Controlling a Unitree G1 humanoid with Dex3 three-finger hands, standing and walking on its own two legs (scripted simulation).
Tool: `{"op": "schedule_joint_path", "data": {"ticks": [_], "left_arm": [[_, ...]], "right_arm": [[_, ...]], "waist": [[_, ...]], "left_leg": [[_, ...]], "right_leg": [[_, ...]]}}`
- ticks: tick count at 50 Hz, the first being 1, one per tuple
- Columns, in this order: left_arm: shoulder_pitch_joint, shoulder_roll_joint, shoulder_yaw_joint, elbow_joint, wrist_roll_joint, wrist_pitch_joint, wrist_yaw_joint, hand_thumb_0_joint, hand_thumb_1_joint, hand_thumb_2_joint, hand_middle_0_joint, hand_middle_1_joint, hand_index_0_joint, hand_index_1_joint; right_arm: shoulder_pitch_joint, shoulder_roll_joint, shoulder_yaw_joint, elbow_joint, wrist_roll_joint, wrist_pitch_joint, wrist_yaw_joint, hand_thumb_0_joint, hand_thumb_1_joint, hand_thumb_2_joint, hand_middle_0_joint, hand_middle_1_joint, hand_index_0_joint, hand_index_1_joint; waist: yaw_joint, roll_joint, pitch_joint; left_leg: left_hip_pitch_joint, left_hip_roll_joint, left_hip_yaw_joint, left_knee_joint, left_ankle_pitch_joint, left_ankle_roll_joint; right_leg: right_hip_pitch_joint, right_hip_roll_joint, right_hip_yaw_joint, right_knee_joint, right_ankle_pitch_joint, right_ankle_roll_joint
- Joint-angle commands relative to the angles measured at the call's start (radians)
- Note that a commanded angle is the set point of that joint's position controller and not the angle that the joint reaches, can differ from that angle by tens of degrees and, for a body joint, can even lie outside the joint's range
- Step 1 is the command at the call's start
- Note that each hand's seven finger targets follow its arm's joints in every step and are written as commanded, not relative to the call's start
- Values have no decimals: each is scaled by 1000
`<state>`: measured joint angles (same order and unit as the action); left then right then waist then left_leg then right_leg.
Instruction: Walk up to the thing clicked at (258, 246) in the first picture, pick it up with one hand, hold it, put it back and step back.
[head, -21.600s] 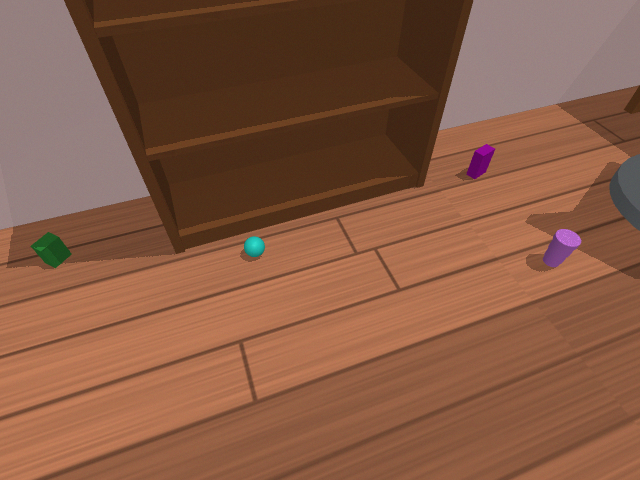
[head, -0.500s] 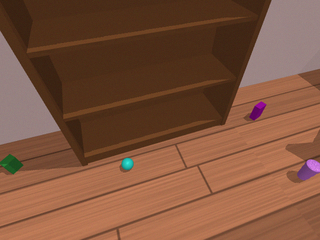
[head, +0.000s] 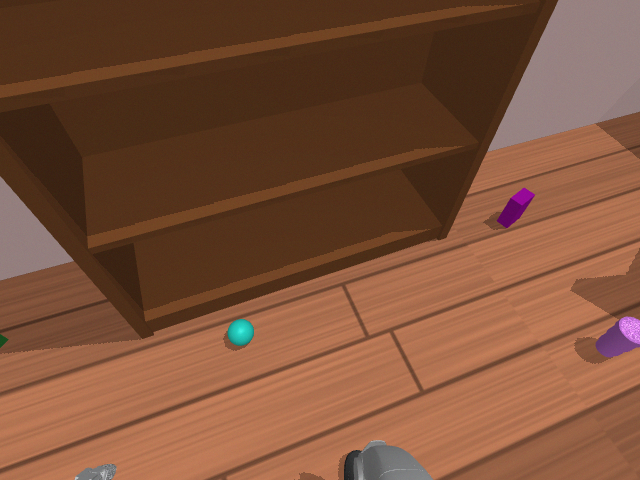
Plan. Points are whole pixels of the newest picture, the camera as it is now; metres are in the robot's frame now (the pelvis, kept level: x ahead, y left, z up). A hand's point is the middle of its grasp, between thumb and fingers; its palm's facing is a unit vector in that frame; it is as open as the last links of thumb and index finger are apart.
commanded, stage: walk up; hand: left
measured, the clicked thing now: (240, 332) +0.61 +0.23 -0.72
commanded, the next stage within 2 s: none
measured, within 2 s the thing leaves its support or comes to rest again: neither
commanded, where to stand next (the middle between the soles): +0.26 -0.03 m, yaw -1 degrees
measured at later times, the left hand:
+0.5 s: hand (124, 440) +0.21 +0.29 -0.16, palm faces -0.02 -0.95 -0.32, open 7.4 cm
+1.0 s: hand (155, 378) +0.29 +0.25 -0.14, palm faces -0.05 -0.93 -0.36, open 7.4 cm
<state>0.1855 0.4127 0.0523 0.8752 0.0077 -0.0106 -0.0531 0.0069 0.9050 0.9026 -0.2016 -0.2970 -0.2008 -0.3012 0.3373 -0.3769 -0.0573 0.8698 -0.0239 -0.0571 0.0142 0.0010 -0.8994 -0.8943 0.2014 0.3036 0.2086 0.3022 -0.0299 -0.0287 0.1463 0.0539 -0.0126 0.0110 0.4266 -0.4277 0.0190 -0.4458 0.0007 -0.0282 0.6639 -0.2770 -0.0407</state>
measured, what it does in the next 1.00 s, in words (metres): walks ahead: right foot, then left foot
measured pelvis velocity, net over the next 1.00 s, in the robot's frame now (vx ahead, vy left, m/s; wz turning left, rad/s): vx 0.19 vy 0.00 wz -0.04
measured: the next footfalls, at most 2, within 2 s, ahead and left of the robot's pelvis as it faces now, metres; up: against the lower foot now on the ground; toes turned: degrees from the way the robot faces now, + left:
right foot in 0.04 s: +0.20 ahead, -0.10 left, +0.00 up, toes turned -2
left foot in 0.44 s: +0.23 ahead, +0.13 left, +0.00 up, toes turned +1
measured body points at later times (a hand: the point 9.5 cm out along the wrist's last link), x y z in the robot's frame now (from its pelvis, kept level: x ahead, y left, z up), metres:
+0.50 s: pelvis +0.14 +0.02 -0.01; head +0.13 +0.05 +0.44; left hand +0.21 +0.34 -0.14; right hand +0.15 -0.31 -0.10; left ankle +0.20 +0.13 -0.73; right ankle +0.16 -0.10 -0.71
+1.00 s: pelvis +0.19 +0.00 +0.00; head +0.20 +0.00 +0.45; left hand +0.29 +0.30 -0.12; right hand +0.27 -0.31 -0.12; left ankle +0.20 +0.13 -0.73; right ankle +0.19 -0.14 -0.73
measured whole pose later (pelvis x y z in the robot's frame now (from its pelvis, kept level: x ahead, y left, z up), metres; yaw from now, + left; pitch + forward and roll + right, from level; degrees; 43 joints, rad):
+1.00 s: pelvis +0.19 +0.00 +0.00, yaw -2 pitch -2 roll +0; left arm 0.13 0.37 0.01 1.03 0.00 -0.02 -0.01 0.00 0.90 0.90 -0.20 -0.30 -0.20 -0.30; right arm 0.13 -0.36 -0.01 1.01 0.00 -0.03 0.01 0.00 -0.90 -0.89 0.20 0.30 0.21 0.30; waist 0.00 0.01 0.07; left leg -0.23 0.05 0.07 0.58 -0.30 -0.02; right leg -0.23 -0.04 0.00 0.58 -0.30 0.03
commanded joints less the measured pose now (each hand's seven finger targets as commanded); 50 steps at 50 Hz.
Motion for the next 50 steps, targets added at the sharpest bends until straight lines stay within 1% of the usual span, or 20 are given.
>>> {"op": "schedule_joint_path", "data": {"ticks": [1, 2, 3, 4, 5, 10, 16, 18, 20, 21, 22, 23, 24, 28, 34, 37, 39, 40, 44, 50], "left_arm": [[118, 155, 72, -64, 10, -37, 8, 0, 900, 900, -200, -300, -200, -300], [214, 189, 96, -45, 13, -37, 15, 0, 900, 900, -200, -300, -200, -300], [300, 258, 121, -49, 19, -41, 25, 0, 900, 900, -200, -300, -200, -300], [261, 306, 118, -91, 0, -48, 25, 0, 900, 900, -200, -300, -200, -300], [167, 300, 114, -114, -8, -48, 25, 0, 900, 900, -200, -300, -200, -300], [33, 203, 83, -141, 6, -60, 19, 0, 900, 900, -200, -300, -200, -300], [42, 214, 93, -182, 25, -34, -3, 0, 900, 900, -200, -300, -200, -300], [23, 204, 80, -180, 19, -16, 0, 0, 900, 900, -200, -300, -200, -300], [0, 157, 60, -185, 21, 0, 4, 0, 900, 900, -200, -300, -200, -300], [19, 111, 42, -183, 20, 8, 7, 0, 900, 900, -200, -300, -200, -300], [58, 49, 25, -167, 1, 12, 10, 0, 900, 900, -200, -300, -200, -300], [97, 147, 50, -122, 6, 20, 25, 0, 900, 900, -200, -300, -200, -300], [111, 197, 62, -94, 4, 21, 28, 0, 900, 900, -200, -300, -200, -300], [129, 188, 59, -29, 0, 14, 31, 0, 900, 900, -200, -300, -200, -300], [78, 126, 31, 12, -10, -6, 48, 0, 900, 900, -200, -300, -200, -300], [107, 161, 33, 48, 1, -22, 59, 0, 900, 900, -200, -300, -200, -300], [33, 260, 42, 40, 0, -35, 58, 0, 900, 900, -200, -300, -200, -300], [-19, 251, 34, 32, -2, -36, 55, 0, 900, 900, -200, -300, -200, -300], [-61, 172, 6, 62, -9, -29, 55, 0, 900, 900, -200, -300, -200, -300], [-95, 174, -1, 115, -12, -32, 58, 0, 900, 900, -200, -300, -200, -300]], "right_arm": [[-21, -232, -63, -129, 24, -16, -14, 0, -900, -900, 200, 300, 200, 300], [5, -204, -50, -137, 32, -17, -13, 0, -900, -900, 200, 300, 200, 300], [65, -161, -36, -148, 37, -15, -14, 0, -900, -900, 200, 300, 200, 300], [106, -197, -48, -141, 44, -3, -18, 0, -900, -900, 200, 300, 200, 300], [102, -247, -62, -113, 28, 5, -22, 0, -900, -900, 200, 300, 200, 300], [168, -219, -62, -56, 10, 5, 14, 0, -900, -900, 200, 300, 200, 300], [119, -196, -66, -73, -10, -13, 17, 0, -900, -900, 200, 300, 200, 300], [149, -181, -66, -48, -15, -17, -1, 0, -900, -900, 200, 300, 200, 300], [199, -185, -67, -29, -20, -28, -20, 0, -900, -900, 200, 300, 200, 300], [202, -214, -69, -30, -26, -36, -31, 0, -900, -900, 200, 300, 200, 300], [137, -274, -65, -57, -38, -46, -43, 0, -900, -900, 200, 300, 200, 300], [40, -337, -71, -99, -21, -47, -47, 0, -900, -900, 200, 300, 200, 300], [-21, -322, -66, -101, -12, -47, -48, 0, -900, -900, 200, 300, 200, 300], [-35, -288, -48, -75, -5, -50, -47, 0, -900, -900, 200, 300, 200, 300], [-41, -271, -37, -45, 5, -15, -40, 0, -900, -900, 200, 300, 200, 300], [-107, -230, -20, -52, 28, 6, -35, 0, -900, -900, 200, 300, 200, 300], [-105, -178, -10, -39, 37, 16, -36, 0, -900, -900, 200, 300, 200, 300], [-102, -181, -11, -7, 31, 19, -37, 0, -900, -900, 200, 300, 200, 300], [-164, -229, -16, 56, 25, 3, -22, 0, -900, -900, 200, 300, 200, 300], [-236, -212, 2, 120, 25, 9, -19, 0, -900, -900, 200, 300, 200, 300]], "waist": [[89, 104, -181], [143, 24, -251], [176, -177, -309], [141, -179, -309], [109, -75, -214], [11, -55, -22], [42, -150, -82], [21, -102, -101], [-22, -29, -93], [-28, 90, -67], [5, 271, -42], [23, 171, 6], [40, 123, 27], [40, 199, -102], [25, 255, -162], [56, 136, -200], [20, -62, -191], [7, -65, -165], [21, -27, -159], [28, 7, -178]], "left_leg": [[-225, 155, -33, 221, 810, 88], [-314, 114, -27, 393, 707, 76], [-471, -12, -2, 735, 342, 49], [-527, -86, -55, 896, -106, 41], [-499, -25, -128, 950, -127, 46], [-458, 76, -64, 687, 64, 11], [-359, 58, 53, 290, 72, -30], [-214, 44, 74, 246, 218, -26], [-112, 21, 65, 191, 147, -11], [-116, 98, -80, 46, -44, 21], [-236, 341, -494, -196, -230, 87], [-415, 445, -613, -265, -309, 165], [-461, 411, -539, -240, -239, 199], [-276, 300, -253, -92, 188, 159], [-245, 250, -91, 94, 726, 131], [-351, 203, -65, 173, 501, 65], [-360, 64, 1, 288, 136, 2], [-294, 63, -9, 243, 74, 2], [-232, 167, -84, 63, 323, 46], [-208, 142, -39, 16, 375, 19]], "right_leg": [[432, 45, -60, -123, 230, -48], [589, 19, -10, -113, 223, -73], [680, -191, 311, -209, 112, -159], [585, -414, 690, -392, -124, -265], [398, -427, 714, -441, -372, -286], [71, -214, 301, -470, -262, -191], [27, -175, 212, -421, -293, -172], [-78, -165, 193, -358, -332, -153], [-181, -117, 168, -231, -435, -114], [-238, -69, 139, -77, -437, -91], [-228, 49, 89, 168, -279, -10], [-119, 16, 152, 265, -243, 9], [-59, -4, 172, 321, -214, 13], [-30, -13, 149, 254, -196, 30], [146, 0, -9, -9, -75, 15], [315, -48, 60, -164, 194, -14], [221, -262, 348, -222, 251, -149], [152, -272, 339, -213, 256, -164], [142, -104, 110, -150, 192, -13], [236, -131, 130, -218, 268, -14]]}}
